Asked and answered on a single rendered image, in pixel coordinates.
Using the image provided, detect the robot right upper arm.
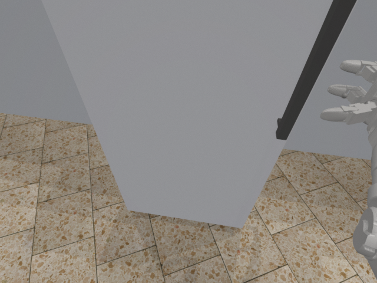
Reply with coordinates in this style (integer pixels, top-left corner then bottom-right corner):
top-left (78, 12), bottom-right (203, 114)
top-left (353, 206), bottom-right (377, 280)

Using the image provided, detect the robot right hand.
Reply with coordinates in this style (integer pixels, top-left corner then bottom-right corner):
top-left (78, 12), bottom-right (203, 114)
top-left (320, 60), bottom-right (377, 125)

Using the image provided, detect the fridge door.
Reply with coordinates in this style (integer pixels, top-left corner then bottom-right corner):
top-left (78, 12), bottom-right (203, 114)
top-left (41, 0), bottom-right (358, 228)

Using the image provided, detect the handle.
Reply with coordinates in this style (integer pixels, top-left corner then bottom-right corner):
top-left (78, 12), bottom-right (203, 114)
top-left (276, 0), bottom-right (357, 140)

